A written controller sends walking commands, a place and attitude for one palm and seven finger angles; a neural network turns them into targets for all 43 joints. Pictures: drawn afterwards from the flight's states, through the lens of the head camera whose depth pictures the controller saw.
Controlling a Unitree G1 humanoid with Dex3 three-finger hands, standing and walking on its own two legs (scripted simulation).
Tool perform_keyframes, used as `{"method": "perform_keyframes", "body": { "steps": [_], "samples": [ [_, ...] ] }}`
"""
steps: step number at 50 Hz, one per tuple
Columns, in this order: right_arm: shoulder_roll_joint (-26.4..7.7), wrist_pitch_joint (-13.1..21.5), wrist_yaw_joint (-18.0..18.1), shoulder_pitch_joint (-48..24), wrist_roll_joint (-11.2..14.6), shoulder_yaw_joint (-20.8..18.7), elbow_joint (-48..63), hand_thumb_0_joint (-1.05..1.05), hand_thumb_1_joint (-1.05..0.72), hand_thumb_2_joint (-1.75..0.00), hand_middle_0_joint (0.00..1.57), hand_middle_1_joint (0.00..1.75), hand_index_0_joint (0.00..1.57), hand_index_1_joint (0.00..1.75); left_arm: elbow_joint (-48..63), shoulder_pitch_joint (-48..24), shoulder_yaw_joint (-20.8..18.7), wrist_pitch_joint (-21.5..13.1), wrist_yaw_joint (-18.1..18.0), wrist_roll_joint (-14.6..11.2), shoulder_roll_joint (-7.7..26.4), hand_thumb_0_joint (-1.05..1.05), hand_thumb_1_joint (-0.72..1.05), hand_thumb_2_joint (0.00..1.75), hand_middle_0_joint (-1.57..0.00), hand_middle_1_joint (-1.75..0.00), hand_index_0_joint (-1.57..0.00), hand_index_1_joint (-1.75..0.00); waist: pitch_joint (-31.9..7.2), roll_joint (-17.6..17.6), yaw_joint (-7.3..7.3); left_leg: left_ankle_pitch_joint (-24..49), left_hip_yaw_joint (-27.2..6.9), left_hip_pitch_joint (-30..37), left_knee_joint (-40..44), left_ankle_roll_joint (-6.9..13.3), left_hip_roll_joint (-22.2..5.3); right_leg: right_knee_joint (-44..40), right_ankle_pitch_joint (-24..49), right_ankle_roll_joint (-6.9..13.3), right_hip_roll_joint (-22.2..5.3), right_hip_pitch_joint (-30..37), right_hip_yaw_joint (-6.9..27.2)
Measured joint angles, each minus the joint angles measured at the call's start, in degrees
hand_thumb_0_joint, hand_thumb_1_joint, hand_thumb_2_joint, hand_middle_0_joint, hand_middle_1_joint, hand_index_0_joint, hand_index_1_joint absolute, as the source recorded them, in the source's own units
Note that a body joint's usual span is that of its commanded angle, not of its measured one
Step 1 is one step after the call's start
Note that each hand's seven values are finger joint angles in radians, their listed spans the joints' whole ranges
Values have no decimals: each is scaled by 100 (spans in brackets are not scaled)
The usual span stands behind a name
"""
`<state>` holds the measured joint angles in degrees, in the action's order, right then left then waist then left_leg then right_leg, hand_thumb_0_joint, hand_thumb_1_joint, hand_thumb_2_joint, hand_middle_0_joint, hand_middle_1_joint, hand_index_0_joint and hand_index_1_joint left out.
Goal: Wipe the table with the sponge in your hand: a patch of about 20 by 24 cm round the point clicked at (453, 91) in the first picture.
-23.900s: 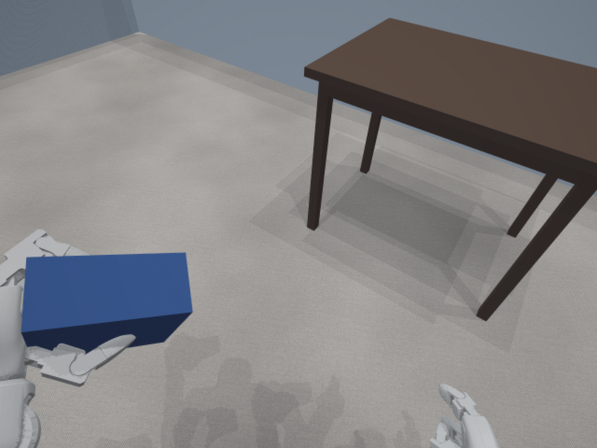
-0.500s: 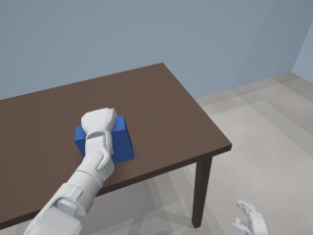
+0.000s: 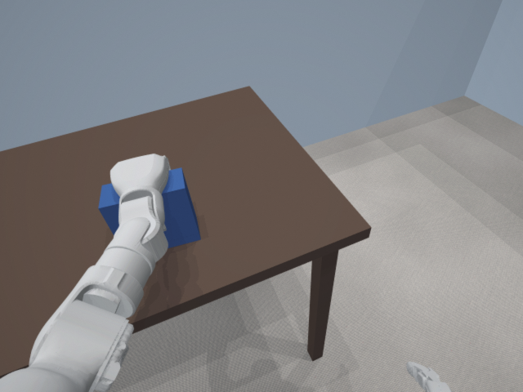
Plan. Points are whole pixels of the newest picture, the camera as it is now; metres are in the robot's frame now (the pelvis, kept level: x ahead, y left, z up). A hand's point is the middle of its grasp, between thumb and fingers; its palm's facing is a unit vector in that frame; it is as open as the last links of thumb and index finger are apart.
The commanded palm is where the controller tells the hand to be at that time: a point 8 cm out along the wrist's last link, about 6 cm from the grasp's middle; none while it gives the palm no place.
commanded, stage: wipe forward along the third lane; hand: left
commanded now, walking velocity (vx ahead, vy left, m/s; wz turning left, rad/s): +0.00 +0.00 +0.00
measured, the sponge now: (157, 222) +0.40 +0.22 +0.05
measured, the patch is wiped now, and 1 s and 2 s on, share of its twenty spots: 0.95 1.00 1.00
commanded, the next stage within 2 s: wipe back along the third lane in 0.60 s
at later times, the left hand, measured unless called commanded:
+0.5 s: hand (149, 183) +0.45 +0.24 +0.10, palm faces -0.05 -0.01 -1.00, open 10.0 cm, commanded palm +0.44 +0.24 +0.13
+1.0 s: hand (145, 178) +0.46 +0.25 +0.10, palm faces +0.03 +0.00 -1.00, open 10.0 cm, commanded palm +0.42 +0.23 +0.13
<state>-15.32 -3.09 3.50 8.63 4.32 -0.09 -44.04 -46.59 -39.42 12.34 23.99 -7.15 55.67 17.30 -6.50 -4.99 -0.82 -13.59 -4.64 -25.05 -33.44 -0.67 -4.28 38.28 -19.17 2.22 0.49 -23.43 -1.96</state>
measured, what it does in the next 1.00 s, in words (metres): shifts its weight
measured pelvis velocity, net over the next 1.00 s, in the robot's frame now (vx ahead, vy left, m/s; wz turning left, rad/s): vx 0.03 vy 0.05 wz -0.04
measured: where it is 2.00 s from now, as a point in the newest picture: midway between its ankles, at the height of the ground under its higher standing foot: outside the picture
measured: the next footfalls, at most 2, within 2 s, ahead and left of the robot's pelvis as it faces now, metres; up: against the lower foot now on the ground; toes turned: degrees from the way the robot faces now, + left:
none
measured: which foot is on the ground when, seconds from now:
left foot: down 0.00-1.00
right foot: down 0.00-1.00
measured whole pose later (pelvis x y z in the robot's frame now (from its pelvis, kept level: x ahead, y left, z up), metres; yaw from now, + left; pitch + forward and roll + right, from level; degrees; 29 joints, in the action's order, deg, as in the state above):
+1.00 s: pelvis +0.03 +0.05 +0.01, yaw -2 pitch +9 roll -1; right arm -14.2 -5.9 0.4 13.5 3.7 -1.7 -45.2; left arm -54.2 -44.6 11.2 25.4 -14.0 56.2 16.5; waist -9.0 -3.8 1.0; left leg -15.0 -1.4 -27.3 -33.6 -2.3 -3.2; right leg 32.8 -17.4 -1.6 -1.0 -24.0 1.3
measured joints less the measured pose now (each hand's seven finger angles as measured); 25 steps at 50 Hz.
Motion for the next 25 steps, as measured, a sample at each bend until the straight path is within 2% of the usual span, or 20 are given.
{"method": "perform_keyframes", "body": {
  "steps": [15, 25],
  "samples": [
    [-25, -95, -78, 226, -31, -34, 11, 1, -91, -90, 20, 30, 20, 30, -774, -533, -299, -175, -44, 88, 200, 1, -54, 109, -77, -132, -79, -131, -84, 39, 188, -46, 45, -235, -42, -35, -29, -130, 43, -59, 29, -178, 58],
    [-20, -168, -134, 326, -50, -85, -25, 1, -91, -90, 20, 30, 20, 30, -930, -622, -380, -253, -125, 132, 172, 1, -55, 109, -78, -132, -79, -131, -130, 40, 228, -62, 109, -289, -41, -109, -1, -248, 89, -150, -9, -195, 126]
  ]
}}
